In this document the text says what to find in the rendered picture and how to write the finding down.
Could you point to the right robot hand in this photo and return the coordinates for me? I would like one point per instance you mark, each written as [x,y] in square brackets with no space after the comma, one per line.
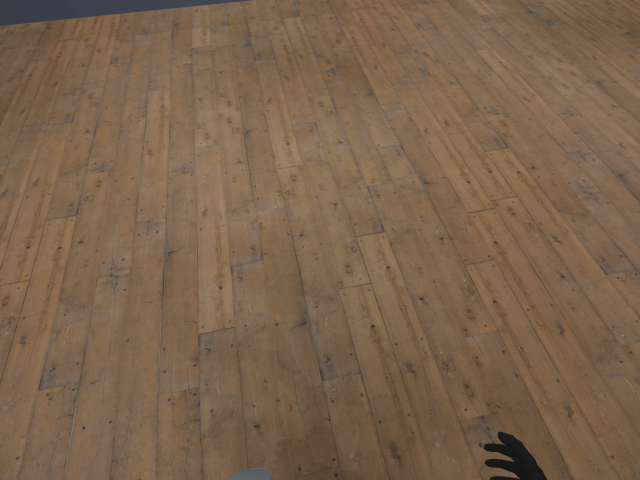
[524,465]

